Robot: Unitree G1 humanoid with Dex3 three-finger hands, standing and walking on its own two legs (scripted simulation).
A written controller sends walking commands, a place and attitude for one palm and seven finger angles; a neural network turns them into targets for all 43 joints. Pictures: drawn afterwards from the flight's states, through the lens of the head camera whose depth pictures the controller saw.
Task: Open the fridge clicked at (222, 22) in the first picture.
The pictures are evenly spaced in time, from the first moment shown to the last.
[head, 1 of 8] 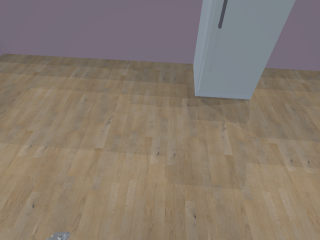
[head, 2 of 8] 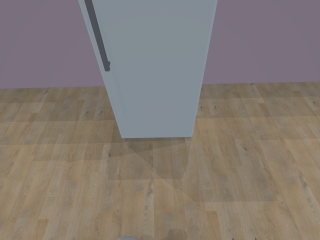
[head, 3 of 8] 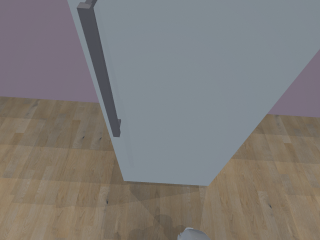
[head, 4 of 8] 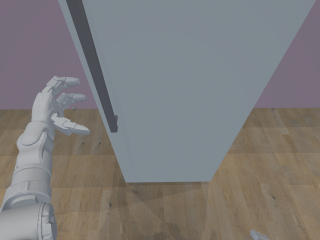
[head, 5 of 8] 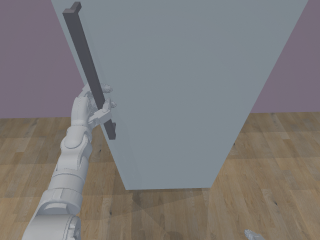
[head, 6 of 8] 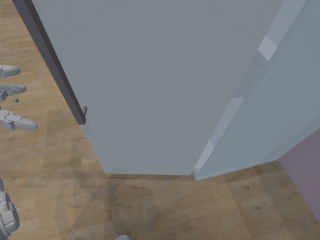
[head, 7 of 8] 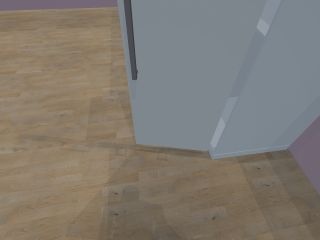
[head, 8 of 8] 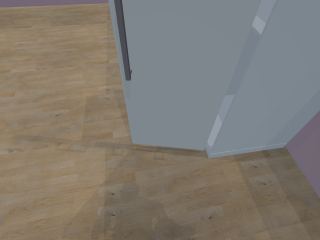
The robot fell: no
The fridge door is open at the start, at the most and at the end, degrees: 0 83 75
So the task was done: yes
